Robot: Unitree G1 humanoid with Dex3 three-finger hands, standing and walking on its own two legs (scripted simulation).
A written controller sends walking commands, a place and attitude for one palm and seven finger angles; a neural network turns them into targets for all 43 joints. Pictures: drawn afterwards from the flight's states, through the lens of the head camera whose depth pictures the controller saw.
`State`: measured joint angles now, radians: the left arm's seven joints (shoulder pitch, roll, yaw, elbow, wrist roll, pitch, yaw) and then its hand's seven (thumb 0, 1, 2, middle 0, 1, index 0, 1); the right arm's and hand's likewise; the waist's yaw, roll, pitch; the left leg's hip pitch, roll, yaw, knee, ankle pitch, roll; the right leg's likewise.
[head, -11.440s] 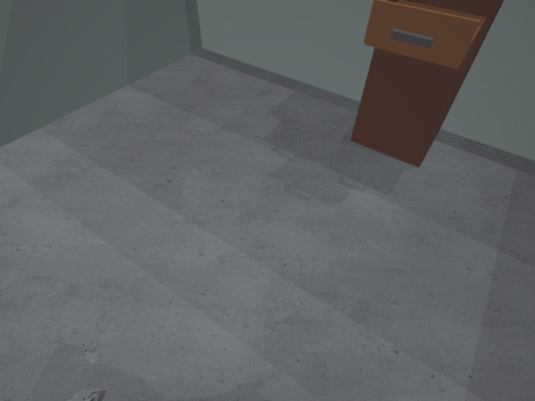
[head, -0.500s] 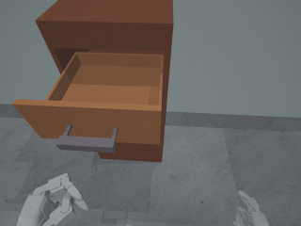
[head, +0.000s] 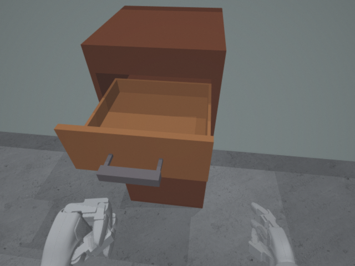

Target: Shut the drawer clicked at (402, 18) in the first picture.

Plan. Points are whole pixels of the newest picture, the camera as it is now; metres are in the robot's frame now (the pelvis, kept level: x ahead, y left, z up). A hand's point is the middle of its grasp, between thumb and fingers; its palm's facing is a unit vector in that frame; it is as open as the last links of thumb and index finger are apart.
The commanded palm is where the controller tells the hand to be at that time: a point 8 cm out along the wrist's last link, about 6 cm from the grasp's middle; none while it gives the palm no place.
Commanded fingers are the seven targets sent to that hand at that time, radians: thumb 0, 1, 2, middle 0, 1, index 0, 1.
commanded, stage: raise the hand and make a fist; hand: left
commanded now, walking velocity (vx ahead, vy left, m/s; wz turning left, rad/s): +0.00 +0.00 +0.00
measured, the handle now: (132, 167) +0.34 +0.15 +0.04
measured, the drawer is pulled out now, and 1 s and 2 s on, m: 0.27 0.27 0.27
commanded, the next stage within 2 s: bring the fist close to the handle in 0.40 s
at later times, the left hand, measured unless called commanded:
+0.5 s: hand (116, 231) +0.15 +0.12 +0.13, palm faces +0.00 -1.00 -0.08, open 3.2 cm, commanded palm +0.11 +0.17 +0.14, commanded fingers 0.00 0.90 0.90 -1.40 -1.60 -1.40 -1.60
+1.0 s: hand (129, 219) +0.19 +0.11 +0.09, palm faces +0.00 -1.00 -0.06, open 3.2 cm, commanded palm +0.16 +0.17 +0.09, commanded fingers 0.00 0.90 0.90 -1.40 -1.60 -1.40 -1.60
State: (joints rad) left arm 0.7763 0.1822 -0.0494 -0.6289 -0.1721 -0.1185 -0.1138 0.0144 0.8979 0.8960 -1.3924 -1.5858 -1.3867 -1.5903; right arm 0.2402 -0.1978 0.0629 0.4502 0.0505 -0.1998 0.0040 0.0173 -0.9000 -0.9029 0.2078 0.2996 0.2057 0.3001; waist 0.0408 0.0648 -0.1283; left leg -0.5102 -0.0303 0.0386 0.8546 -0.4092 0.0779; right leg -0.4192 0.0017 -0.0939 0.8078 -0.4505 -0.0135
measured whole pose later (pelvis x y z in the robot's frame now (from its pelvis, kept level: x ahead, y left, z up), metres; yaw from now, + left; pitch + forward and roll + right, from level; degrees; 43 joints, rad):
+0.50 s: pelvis +0.00 -0.02 +0.00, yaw +0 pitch +3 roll -1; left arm 0.74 0.21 0.02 -0.56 -0.21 -0.12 -0.11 0.01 0.90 0.90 -1.40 -1.60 -1.40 -1.60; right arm 0.27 -0.23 0.03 0.51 0.06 -0.23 -0.02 0.02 -0.90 -0.90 0.20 0.30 0.20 0.30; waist 0.02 0.07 -0.11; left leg -0.48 -0.02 0.03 0.82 -0.39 0.05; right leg -0.39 0.02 -0.10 0.78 -0.44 -0.04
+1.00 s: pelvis +0.01 -0.05 +0.00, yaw +0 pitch +6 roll +0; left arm 0.58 0.20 0.08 -0.26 -0.24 -0.24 -0.19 0.01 0.90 0.90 -1.40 -1.60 -1.40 -1.60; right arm 0.25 -0.25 0.01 0.56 0.04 -0.23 -0.03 0.02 -0.90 -0.90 0.21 0.30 0.20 0.30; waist 0.00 0.05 -0.11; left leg -0.53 0.00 0.01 0.82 -0.39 0.02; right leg -0.45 0.03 -0.12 0.79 -0.46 -0.07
